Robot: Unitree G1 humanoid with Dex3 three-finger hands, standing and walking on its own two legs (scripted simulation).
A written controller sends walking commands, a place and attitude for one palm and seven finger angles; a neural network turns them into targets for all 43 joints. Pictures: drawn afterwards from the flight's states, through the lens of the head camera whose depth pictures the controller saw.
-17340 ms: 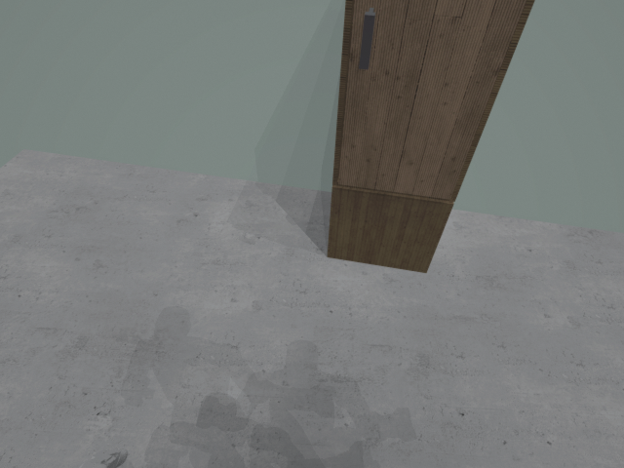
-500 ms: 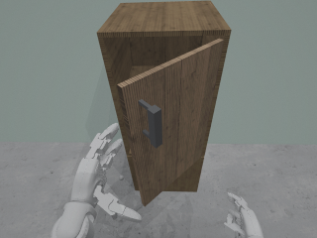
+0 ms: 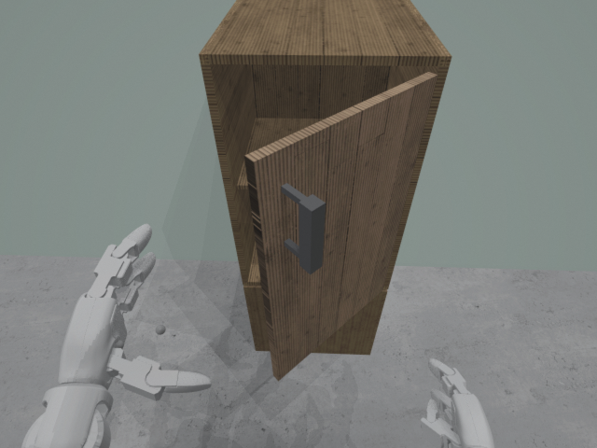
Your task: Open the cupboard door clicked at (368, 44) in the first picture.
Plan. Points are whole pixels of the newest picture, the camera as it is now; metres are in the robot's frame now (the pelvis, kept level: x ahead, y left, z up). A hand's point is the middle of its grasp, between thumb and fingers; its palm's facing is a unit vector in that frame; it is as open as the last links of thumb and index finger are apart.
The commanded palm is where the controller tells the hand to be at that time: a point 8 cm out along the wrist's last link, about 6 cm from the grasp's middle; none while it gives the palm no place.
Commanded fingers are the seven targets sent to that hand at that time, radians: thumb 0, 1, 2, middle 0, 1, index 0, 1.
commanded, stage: draw the hand back to the body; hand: left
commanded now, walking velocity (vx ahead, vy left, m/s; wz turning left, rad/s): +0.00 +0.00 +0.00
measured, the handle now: (300, 228) +0.36 +0.04 +0.14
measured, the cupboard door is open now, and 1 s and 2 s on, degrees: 44 44 44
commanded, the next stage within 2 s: step back with the hand held close in 0.94 s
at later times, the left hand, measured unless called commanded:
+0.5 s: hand (87, 297) +0.22 +0.26 +0.15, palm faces +0.40 -0.83 -0.38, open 9.8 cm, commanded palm +0.17 +0.31 +0.17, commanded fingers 0.00 0.83 0.87 -0.20 -0.30 -0.20 -0.30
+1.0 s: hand (89, 296) +0.22 +0.26 +0.15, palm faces +0.44 -0.81 -0.39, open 7.4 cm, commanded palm +0.17 +0.30 +0.17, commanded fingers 0.00 0.90 0.90 -0.20 -0.30 -0.20 -0.30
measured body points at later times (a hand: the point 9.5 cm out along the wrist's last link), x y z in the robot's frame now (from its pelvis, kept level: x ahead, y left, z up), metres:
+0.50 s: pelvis +0.02 +0.02 +0.01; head +0.01 +0.01 +0.46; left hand +0.19 +0.30 +0.17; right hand +0.21 -0.20 -0.08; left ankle +0.02 +0.13 -0.74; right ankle -0.02 -0.11 -0.74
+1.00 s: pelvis +0.03 +0.00 +0.01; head +0.01 -0.02 +0.46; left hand +0.19 +0.30 +0.18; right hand +0.21 -0.22 -0.08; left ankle +0.02 +0.13 -0.74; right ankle -0.02 -0.11 -0.74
